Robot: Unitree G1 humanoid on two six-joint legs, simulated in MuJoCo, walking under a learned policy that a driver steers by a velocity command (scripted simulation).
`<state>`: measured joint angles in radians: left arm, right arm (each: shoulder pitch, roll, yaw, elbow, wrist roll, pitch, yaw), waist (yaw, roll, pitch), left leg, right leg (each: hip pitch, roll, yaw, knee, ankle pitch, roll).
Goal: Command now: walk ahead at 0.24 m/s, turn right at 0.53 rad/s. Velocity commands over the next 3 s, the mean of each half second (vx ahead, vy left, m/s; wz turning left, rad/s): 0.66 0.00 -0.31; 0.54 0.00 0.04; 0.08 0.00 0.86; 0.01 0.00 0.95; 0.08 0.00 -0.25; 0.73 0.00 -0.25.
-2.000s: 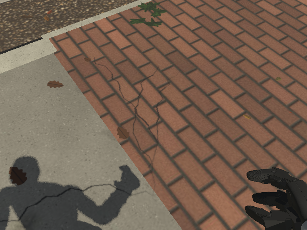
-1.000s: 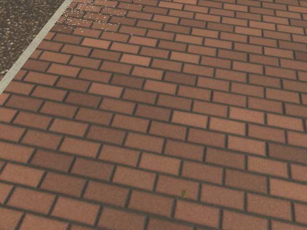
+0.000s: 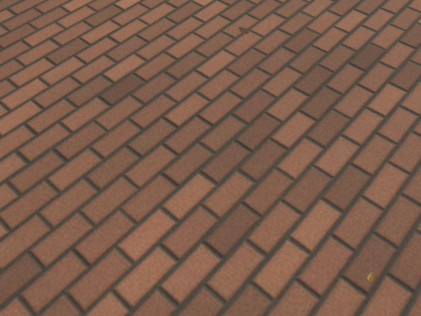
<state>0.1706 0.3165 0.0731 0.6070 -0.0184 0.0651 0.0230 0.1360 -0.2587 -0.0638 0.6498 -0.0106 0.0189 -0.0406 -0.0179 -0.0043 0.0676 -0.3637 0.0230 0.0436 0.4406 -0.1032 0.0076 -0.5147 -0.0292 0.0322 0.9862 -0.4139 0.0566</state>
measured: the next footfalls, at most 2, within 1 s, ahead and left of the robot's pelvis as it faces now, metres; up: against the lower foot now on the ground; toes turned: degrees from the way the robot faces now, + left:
right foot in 0.10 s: +0.01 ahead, -0.11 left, +0.00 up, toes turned -3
left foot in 0.54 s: +0.40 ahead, +0.09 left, +0.00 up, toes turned -8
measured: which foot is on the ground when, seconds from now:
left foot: down 0.00-0.10, up 0.12-0.52, down 0.54-0.94, up 0.96-1.00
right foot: up 0.00-0.08, down 0.10-0.56, up 0.58-0.92, down 0.94-1.00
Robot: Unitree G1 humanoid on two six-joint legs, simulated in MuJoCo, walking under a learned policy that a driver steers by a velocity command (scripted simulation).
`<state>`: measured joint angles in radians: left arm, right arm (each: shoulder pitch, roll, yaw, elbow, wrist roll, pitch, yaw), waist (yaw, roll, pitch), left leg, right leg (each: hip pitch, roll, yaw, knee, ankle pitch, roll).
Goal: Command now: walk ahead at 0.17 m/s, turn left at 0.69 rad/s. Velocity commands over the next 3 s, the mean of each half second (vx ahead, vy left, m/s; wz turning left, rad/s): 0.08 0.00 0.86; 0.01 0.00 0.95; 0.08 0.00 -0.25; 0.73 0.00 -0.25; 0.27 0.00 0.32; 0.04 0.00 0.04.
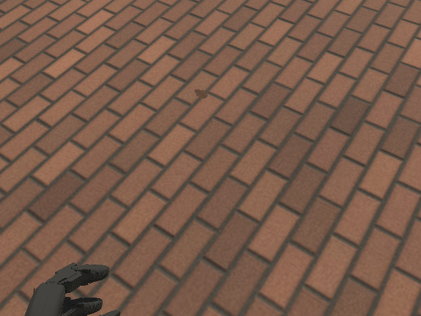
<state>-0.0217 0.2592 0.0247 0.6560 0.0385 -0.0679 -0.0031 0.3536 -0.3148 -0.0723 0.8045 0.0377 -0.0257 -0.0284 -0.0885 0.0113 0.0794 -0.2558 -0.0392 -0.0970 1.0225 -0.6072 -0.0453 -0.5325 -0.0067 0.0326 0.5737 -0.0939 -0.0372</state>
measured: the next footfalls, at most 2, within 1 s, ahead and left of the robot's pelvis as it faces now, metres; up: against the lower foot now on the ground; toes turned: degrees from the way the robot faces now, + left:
left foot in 0.36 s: +0.11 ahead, +0.14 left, +0.00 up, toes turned +25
right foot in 0.78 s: +0.26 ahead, -0.02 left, +0.00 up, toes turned +52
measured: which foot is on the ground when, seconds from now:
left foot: up 0.00-0.34, down 0.36-0.78, up 0.80-1.00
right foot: down 0.00-0.36, up 0.38-0.76, down 0.78-1.00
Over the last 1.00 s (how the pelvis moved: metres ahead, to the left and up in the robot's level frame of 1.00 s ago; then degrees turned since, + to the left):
0.52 -0.08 -0.02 -3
